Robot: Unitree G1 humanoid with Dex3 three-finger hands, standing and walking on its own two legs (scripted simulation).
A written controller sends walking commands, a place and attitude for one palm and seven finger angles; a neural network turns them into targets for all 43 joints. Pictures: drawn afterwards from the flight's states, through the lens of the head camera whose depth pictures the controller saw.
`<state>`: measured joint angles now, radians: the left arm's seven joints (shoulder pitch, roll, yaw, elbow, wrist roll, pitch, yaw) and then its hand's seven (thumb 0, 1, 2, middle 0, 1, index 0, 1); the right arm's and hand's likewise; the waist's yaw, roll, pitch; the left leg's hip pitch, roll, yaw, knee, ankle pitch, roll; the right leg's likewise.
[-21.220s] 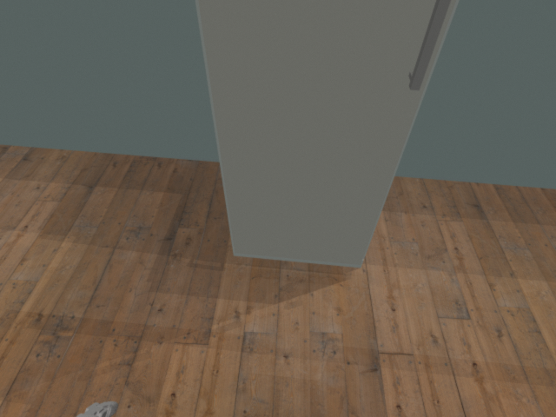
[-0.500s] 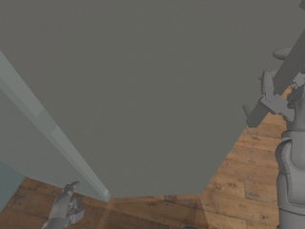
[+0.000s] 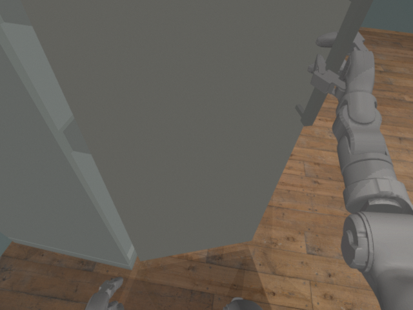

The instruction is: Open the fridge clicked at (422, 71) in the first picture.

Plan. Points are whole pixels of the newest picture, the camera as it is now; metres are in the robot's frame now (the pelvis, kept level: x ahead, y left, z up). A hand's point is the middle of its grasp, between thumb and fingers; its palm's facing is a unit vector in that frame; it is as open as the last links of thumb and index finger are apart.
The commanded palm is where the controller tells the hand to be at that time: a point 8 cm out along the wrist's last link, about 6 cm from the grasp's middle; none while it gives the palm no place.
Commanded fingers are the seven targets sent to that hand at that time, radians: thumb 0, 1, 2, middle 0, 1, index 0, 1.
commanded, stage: stop walking and hold the door back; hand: right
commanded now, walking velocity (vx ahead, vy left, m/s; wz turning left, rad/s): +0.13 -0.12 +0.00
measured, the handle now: (324, 66) +0.50 -0.19 +0.24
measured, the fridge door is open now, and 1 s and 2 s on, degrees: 67 67 65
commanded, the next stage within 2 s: loosen the grip on the handle in 0.44 s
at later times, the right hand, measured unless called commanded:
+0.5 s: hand (315, 76) +0.47 -0.17 +0.24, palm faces +0.18 +0.98 -0.12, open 5.6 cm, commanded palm +0.45 -0.20 +0.22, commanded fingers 0.00 -0.90 -0.90 0.45 1.40 0.45 1.40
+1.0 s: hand (322, 78) +0.46 -0.18 +0.24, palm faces +0.17 +0.98 -0.14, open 13.4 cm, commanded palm +0.43 -0.23 +0.24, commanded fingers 0.00 0.55 -0.20 0.26 1.17 0.26 1.17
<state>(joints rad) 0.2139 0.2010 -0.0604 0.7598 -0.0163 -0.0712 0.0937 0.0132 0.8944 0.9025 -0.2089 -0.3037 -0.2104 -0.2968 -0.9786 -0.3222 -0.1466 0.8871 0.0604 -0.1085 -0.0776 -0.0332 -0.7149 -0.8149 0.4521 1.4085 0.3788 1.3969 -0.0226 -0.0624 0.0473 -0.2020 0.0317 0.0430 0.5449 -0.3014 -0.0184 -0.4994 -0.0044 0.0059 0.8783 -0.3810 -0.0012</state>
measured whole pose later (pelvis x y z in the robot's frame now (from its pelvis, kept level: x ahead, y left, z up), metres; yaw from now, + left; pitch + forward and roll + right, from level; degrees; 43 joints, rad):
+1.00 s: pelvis +0.03 -0.01 +0.00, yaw +3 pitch +2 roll +0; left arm 0.31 0.26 -0.01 0.74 -0.04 -0.16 0.05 0.02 0.90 0.90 -0.20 -0.30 -0.20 -0.30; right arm -0.71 -0.38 -0.23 0.59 0.04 -0.19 -0.02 -0.01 0.42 -0.27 0.46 1.38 0.33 1.29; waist 0.03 0.01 -0.02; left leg -0.27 0.01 0.04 0.56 -0.32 0.01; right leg -0.39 -0.06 -0.08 0.53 -0.17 0.00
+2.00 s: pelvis +0.06 -0.01 +0.00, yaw +3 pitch +4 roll +0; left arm 0.30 0.26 -0.02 0.67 -0.05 -0.09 0.09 0.02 0.90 0.90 -0.20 -0.30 -0.20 -0.30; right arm -0.47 -0.51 -0.47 0.42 0.20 -0.12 0.24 -0.02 0.55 -0.20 0.25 1.15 0.26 1.15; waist 0.01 -0.03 -0.07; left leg -0.26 0.01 0.04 0.55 -0.36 0.00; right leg -0.40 -0.06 -0.09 0.57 -0.23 0.00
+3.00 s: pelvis +0.04 +0.00 +0.01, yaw +1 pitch -3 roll +1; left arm 0.19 0.28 -0.07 0.63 -0.10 -0.21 0.12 0.02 0.90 0.90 -0.20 -0.30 -0.20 -0.30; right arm -0.05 -0.50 -0.51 -0.02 0.38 0.30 0.40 -0.01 0.55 -0.20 0.25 1.15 0.26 1.15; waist -0.06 -0.05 -0.08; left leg -0.12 0.01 0.07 0.51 -0.34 0.01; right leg -0.27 -0.05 -0.06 0.54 -0.21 0.00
